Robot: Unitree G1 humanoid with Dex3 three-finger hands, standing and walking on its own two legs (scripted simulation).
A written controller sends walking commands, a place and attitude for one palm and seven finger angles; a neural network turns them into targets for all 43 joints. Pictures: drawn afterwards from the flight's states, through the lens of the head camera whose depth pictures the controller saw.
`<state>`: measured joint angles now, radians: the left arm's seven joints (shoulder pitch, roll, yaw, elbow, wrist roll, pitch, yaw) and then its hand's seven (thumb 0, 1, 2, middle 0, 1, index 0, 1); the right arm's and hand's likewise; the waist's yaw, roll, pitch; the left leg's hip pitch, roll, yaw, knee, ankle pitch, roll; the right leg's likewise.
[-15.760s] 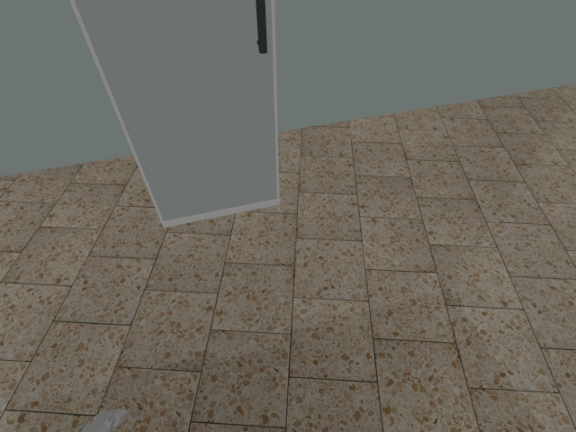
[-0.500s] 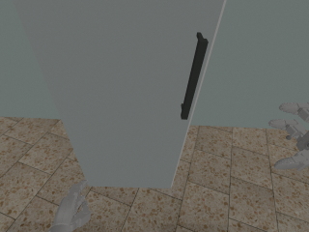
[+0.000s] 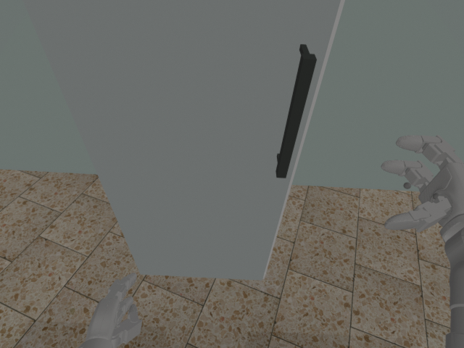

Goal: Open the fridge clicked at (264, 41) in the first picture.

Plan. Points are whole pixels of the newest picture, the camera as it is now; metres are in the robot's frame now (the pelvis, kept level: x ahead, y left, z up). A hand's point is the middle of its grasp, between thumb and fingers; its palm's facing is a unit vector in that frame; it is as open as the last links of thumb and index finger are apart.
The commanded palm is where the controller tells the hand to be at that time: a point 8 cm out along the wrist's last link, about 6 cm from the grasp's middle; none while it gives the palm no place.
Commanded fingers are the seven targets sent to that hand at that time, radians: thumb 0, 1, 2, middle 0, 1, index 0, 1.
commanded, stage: move the hooked fingers beside the handle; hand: right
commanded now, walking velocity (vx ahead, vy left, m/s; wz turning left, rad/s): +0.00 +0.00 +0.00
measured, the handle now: (291, 119) +0.51 -0.10 +0.16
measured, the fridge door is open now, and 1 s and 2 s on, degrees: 0 0 0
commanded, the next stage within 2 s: none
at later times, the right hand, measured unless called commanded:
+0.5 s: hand (376, 164) +0.37 -0.22 +0.17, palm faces +0.04 +1.00 +0.00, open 14.0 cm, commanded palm +0.34 -0.26 +0.17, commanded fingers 0.00 0.50 -0.30 0.30 1.20 0.30 1.20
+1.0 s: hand (339, 145) +0.43 -0.18 +0.16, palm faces +0.04 +1.00 +0.01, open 14.0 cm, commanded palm +0.41 -0.23 +0.17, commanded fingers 0.00 0.50 -0.30 0.30 1.20 0.30 1.20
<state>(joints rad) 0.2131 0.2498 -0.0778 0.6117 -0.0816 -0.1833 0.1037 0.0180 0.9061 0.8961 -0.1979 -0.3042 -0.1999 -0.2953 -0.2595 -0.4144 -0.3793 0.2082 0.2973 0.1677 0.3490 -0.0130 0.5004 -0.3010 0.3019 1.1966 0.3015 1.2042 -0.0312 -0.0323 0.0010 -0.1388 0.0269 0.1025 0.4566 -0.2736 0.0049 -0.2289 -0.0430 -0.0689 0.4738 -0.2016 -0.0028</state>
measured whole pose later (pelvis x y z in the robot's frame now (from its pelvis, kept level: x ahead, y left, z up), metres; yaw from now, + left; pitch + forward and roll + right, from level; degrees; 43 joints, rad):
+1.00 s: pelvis +0.01 +0.00 +0.00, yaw +1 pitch +1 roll +0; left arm 0.28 0.26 -0.04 0.66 -0.07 -0.09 0.08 0.02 0.91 0.90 -0.20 -0.30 -0.20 -0.30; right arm -0.61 -0.35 -0.27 0.62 0.19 0.07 0.15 -0.01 0.50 -0.30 0.30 1.20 0.30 1.20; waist 0.04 -0.02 -0.01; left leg -0.22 0.02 0.08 0.48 -0.28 0.01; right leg -0.29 -0.05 -0.09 0.48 -0.21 0.00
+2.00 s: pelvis +0.00 +0.00 +0.00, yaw +2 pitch +1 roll +0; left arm 0.30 0.25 -0.03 0.66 -0.07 -0.05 0.07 0.01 0.91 0.90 -0.20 -0.30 -0.20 -0.30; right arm -0.64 -0.32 -0.25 0.68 0.17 0.00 0.12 -0.01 0.50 -0.30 0.30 1.20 0.30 1.20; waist 0.03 -0.02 -0.03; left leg -0.23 0.02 0.07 0.50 -0.28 0.01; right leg -0.31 -0.06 -0.09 0.51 -0.22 0.00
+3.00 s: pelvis +0.01 +0.00 +0.00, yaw +1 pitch +3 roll +0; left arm 0.30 0.26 -0.01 0.69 -0.06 -0.06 0.05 0.01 0.91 0.90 -0.20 -0.30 -0.20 -0.29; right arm -0.75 -0.25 -0.19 0.79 0.15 -0.02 0.05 -0.01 0.50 -0.30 0.30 1.20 0.30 1.20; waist 0.04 -0.02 -0.03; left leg -0.26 0.02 0.08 0.51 -0.29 0.01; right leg -0.34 -0.06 -0.08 0.52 -0.23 0.00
